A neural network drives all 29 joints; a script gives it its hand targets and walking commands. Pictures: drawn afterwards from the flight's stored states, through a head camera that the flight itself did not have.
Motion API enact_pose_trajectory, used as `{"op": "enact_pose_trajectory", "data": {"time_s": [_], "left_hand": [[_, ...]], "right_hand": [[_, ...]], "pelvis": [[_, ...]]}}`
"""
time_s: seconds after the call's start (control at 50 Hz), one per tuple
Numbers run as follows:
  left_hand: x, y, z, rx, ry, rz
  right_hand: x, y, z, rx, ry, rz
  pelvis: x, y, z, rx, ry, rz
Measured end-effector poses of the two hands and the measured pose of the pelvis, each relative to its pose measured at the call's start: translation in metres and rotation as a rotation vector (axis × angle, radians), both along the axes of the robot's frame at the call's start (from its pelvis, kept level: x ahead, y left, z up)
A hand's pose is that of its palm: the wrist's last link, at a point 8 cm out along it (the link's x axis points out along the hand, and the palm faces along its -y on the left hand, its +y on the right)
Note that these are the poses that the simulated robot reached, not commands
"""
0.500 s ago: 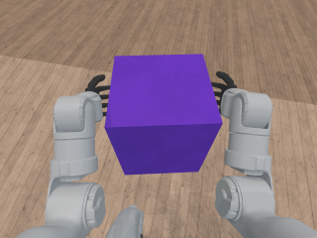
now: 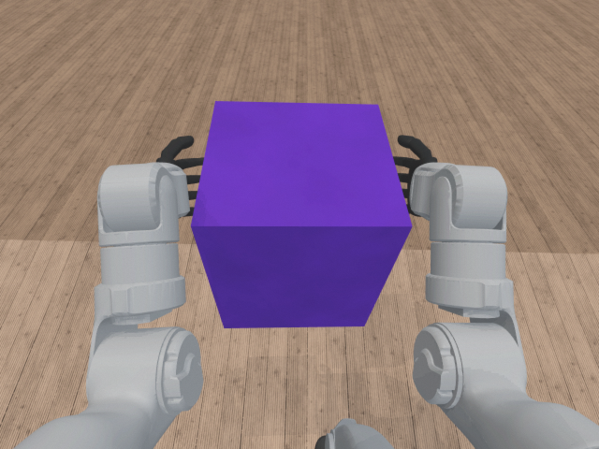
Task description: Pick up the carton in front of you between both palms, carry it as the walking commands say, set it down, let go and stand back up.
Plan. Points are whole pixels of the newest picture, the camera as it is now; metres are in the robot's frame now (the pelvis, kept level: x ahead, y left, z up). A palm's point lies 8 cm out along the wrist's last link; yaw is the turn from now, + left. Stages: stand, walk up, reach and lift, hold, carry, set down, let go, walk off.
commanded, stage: carry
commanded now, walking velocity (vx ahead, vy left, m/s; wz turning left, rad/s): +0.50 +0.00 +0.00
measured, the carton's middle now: (296, 223) +0.39 -0.02 +0.10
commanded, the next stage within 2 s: none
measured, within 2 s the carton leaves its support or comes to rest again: neither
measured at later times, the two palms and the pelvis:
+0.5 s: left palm (182, 40) +0.69 +0.15 +0.23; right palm (362, 48) +0.67 -0.15 +0.23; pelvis +0.31 +0.02 +0.07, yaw +0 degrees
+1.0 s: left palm out of the picture +0.97 +0.17 +0.28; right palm out of the picture +1.01 -0.13 +0.28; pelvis +0.62 -0.02 +0.13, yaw +1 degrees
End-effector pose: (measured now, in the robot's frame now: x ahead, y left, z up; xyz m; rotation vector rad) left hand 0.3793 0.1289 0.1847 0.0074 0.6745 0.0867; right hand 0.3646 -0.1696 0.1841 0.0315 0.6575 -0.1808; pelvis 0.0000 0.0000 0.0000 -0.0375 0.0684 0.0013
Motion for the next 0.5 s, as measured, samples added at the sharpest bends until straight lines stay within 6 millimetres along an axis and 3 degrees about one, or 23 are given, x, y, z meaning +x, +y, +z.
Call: {"op": "enact_pose_trajectory", "data": {"time_s": [0.12,0.2,0.28,0.36,0.42,0.5], "left_hand": [[0.042,0.025,-0.014,0.032,0.094,0.107],[0.079,0.039,0.000,0.023,0.080,0.154],[0.135,0.045,0.026,0.009,0.010,0.165],[0.203,0.047,0.043,-0.004,-0.033,0.127],[0.256,0.039,0.046,0.003,-0.022,0.058],[0.311,0.017,0.047,0.007,0.064,-0.017]], "right_hand": [[0.088,0.027,-0.005,0.002,0.093,0.124],[0.138,0.041,0.007,0.021,0.080,0.153],[0.189,0.047,0.030,0.033,0.011,0.143],[0.243,0.047,0.048,0.012,-0.033,0.109],[0.274,0.038,0.049,-0.022,-0.022,0.057],[0.300,0.018,0.042,-0.031,0.067,-0.009]], "pelvis": [[0.068,-0.018,0.024,0.017,-0.006,0.004],[0.110,-0.019,0.041,0.035,-0.001,0.012],[0.160,-0.014,0.050,0.043,0.008,0.013],[0.221,-0.002,0.047,0.063,0.008,0.006],[0.264,0.011,0.047,0.079,-0.006,-0.006],[0.309,0.019,0.066,0.052,-0.003,0.000]]}}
